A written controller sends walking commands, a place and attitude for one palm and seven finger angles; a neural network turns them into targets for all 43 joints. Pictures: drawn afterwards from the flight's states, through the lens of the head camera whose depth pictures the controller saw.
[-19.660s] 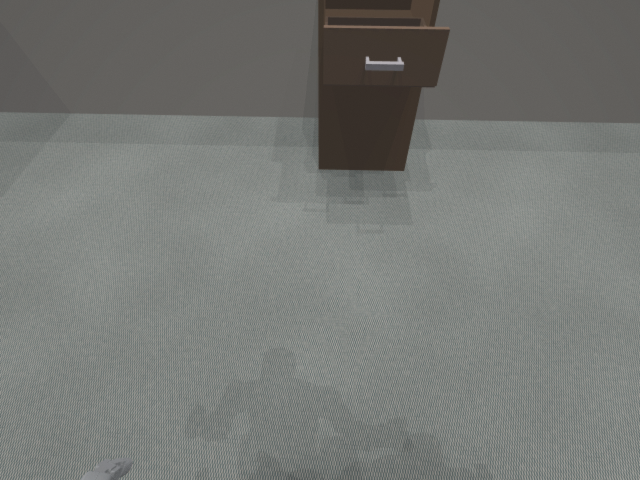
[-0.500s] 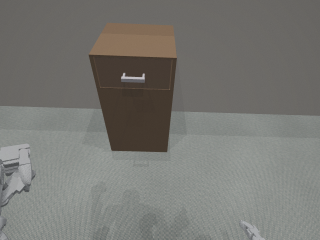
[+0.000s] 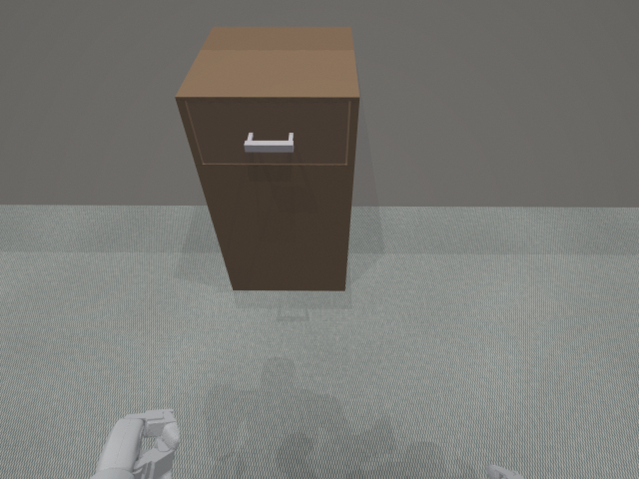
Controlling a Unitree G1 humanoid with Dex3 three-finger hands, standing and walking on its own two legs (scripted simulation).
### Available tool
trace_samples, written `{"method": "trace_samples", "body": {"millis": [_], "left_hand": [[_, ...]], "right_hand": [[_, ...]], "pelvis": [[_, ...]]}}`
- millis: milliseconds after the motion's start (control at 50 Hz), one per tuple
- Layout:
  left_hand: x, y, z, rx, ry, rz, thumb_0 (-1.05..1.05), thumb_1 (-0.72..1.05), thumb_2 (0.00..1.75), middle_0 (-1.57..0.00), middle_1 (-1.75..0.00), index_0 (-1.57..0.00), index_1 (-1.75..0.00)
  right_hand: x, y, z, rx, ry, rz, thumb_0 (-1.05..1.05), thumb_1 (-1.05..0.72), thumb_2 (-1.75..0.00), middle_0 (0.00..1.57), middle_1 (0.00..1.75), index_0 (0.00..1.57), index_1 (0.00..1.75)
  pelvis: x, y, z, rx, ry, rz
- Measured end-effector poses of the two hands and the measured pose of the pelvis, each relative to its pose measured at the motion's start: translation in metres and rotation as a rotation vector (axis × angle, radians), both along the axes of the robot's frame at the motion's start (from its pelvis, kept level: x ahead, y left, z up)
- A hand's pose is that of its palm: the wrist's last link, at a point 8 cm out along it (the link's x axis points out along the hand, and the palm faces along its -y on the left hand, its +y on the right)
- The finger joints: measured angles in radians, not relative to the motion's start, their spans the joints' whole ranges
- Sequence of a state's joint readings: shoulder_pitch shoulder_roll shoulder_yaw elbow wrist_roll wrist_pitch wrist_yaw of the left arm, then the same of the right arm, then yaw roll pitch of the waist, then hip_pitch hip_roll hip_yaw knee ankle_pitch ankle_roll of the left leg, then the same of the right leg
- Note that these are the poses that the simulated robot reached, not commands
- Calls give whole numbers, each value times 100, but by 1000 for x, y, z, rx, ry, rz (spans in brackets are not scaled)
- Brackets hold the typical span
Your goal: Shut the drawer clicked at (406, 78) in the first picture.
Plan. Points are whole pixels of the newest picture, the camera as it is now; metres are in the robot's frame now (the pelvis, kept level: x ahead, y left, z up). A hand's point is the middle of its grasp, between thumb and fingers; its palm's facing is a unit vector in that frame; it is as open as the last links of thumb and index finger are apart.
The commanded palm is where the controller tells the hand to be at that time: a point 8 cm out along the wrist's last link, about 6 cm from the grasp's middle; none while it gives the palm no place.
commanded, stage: let the arm hang, fingers relaxed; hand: left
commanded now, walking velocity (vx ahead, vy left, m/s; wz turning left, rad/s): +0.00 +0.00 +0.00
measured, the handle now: (270, 141) +0.87 +0.16 -0.07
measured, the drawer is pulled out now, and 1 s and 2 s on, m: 0.00 0.00 0.00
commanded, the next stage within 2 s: look to check the result in 0.92 s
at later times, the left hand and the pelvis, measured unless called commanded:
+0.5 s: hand out of the picture -0.02 +0.19 -0.15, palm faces -0.02 -0.98 -0.22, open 6.3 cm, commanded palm none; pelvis -0.01 +0.01 +0.02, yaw -2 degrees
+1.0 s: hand out of the picture -0.01 +0.18 -0.16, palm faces -0.02 -0.98 -0.20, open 7.3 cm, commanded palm none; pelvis -0.01 +0.00 +0.02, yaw -2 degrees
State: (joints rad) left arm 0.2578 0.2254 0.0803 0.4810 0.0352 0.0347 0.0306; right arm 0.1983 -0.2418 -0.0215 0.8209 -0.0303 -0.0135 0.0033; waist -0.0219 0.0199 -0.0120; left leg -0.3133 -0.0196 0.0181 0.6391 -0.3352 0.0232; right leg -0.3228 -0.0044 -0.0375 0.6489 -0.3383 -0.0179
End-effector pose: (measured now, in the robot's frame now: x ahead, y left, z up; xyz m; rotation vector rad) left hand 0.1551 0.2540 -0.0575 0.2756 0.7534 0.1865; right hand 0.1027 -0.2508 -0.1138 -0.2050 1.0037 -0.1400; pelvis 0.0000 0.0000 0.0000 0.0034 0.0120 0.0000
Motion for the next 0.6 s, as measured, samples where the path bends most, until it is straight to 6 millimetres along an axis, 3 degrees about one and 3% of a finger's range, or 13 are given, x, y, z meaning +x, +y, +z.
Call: {"method": "trace_samples", "body": {"millis": [40, 80, 200, 300, 440, 600], "left_hand": [[-33, -21, -41, -85, 206, -8, 1, 91, 90, -123, -144, -123, -143], [-62, -31, -62, -114, 324, 19, 1, 91, 90, -116, -140, -117, -137], [-119, -6, -70, -98, 507, 77, 1, 90, 90, -95, -122, -95, -113], [-158, 2, -65, -83, 629, 101, 1, 90, 90, -76, -97, -76, -92], [-181, -5, -63, -93, 695, 107, 1, 91, 90, -49, -64, -49, -62], [-174, -24, -67, -131, 666, 84, 0, 91, 90, -27, -39, -27, -38]], "right_hand": [[-14, 1, 2, -9, 48, -22, 1, -91, -90, 20, 30, 20, 30], [-31, 3, 4, -18, 106, -42, 1, -91, -90, 20, 30, 20, 30], [-81, 15, -1, -5, 299, -62, 1, -91, -90, 20, 30, 20, 30], [-110, 27, -8, 34, 385, -88, 1, -91, -90, 20, 30, 20, 30], [-132, 45, -16, 81, 429, -113, 1, -91, -90, 20, 30, 20, 30], [-144, 57, -19, 110, 428, -137, 1, -91, -90, 20, 30, 20, 30]], "pelvis": [[0, 0, 3, 3, -11, -10], [-1, -1, 6, 0, -17, -13], [-4, -1, 14, -14, -20, -11], [-5, 4, 18, -13, -22, -17], [-8, 10, 19, -8, -31, -28], [-12, 11, 19, -3, -36, -37]]}}
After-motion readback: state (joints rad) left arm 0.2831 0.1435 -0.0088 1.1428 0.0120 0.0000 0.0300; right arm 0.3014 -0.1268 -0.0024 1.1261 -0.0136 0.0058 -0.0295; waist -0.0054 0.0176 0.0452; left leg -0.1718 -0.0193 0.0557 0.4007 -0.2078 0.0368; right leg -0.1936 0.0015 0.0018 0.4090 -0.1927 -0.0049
